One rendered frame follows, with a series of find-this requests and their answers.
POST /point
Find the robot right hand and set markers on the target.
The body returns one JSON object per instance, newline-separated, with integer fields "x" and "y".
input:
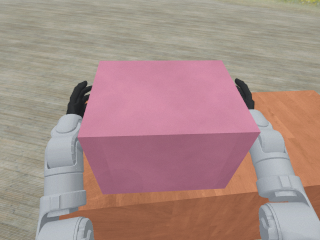
{"x": 245, "y": 93}

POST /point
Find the carton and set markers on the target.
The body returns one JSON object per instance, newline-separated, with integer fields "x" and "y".
{"x": 165, "y": 125}

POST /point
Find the robot left forearm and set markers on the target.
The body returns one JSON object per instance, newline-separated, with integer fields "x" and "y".
{"x": 63, "y": 171}

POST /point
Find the robot right forearm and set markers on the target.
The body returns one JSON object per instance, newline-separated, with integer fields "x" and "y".
{"x": 276, "y": 179}

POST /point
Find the pedestal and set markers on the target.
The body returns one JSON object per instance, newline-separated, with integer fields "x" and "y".
{"x": 230, "y": 213}

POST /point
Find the right robot upper arm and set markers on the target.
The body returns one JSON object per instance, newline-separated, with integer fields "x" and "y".
{"x": 288, "y": 221}

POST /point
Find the robot left hand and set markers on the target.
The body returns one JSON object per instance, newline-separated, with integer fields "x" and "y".
{"x": 77, "y": 104}

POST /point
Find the left robot upper arm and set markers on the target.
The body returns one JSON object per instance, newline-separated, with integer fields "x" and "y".
{"x": 76, "y": 228}

